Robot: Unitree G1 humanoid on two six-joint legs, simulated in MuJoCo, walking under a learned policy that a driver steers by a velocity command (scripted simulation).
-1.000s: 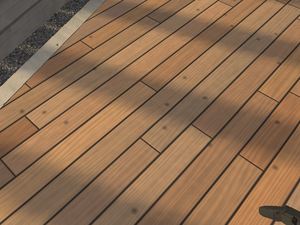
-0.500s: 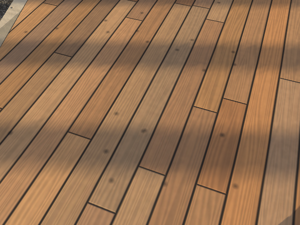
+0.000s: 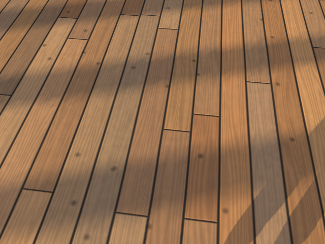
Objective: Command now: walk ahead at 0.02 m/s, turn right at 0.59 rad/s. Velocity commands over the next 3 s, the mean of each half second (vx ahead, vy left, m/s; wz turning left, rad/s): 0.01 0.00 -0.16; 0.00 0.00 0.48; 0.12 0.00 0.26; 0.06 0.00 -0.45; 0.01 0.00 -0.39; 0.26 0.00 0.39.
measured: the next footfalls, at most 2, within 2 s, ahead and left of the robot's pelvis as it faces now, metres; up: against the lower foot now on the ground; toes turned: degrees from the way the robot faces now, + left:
left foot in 0.04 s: +0.07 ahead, +0.14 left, +0.00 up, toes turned -7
right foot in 0.38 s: +0.02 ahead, -0.12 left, +0.00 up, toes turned -1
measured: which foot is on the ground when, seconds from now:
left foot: up 0.00-0.02, down 0.04-0.42, up 0.44-0.68, down 0.70-1.00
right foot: down 0.00-0.04, up 0.06-0.36, down 0.38-0.70, up 0.72-1.00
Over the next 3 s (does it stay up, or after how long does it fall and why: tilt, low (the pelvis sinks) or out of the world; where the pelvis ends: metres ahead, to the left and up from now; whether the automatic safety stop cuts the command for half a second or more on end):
stays up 0.27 0.10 0.00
